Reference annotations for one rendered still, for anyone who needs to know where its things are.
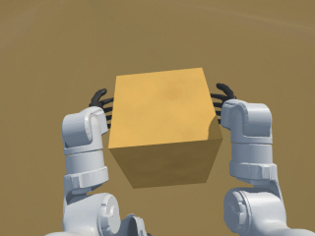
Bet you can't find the carton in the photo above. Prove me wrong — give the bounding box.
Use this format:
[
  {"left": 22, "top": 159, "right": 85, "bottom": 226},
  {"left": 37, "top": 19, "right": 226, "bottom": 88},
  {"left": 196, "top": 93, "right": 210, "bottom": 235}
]
[{"left": 108, "top": 67, "right": 223, "bottom": 189}]

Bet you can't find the left robot upper arm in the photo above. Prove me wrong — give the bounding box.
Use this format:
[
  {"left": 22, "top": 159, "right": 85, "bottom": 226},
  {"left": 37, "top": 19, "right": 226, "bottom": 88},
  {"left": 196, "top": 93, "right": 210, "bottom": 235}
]
[{"left": 44, "top": 193, "right": 121, "bottom": 236}]

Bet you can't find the left robot thigh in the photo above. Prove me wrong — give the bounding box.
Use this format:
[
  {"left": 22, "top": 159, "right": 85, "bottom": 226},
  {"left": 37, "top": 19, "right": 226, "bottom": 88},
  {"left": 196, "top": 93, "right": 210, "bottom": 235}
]
[{"left": 115, "top": 216, "right": 146, "bottom": 236}]

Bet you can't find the right robot forearm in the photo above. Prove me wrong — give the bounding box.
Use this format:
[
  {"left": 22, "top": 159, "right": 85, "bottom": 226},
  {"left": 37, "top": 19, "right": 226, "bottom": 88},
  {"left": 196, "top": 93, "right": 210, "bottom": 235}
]
[{"left": 220, "top": 99, "right": 286, "bottom": 222}]

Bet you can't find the left robot forearm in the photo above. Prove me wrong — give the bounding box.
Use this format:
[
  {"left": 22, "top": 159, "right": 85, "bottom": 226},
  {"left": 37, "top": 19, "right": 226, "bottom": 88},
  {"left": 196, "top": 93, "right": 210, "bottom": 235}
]
[{"left": 61, "top": 106, "right": 109, "bottom": 231}]

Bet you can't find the robot left hand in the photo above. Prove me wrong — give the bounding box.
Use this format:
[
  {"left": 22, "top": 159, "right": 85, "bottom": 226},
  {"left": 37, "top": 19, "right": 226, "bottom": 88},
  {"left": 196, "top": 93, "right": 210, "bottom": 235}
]
[{"left": 89, "top": 88, "right": 114, "bottom": 129}]

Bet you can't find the robot right hand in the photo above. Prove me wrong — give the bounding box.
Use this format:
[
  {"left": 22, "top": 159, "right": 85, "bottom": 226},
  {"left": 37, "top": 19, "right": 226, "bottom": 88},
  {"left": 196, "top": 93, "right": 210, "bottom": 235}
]
[{"left": 210, "top": 83, "right": 237, "bottom": 124}]

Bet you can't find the right robot upper arm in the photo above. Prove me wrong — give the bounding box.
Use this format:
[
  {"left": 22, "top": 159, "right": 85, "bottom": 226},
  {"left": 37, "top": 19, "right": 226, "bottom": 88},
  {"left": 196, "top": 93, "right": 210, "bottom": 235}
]
[{"left": 223, "top": 187, "right": 315, "bottom": 236}]

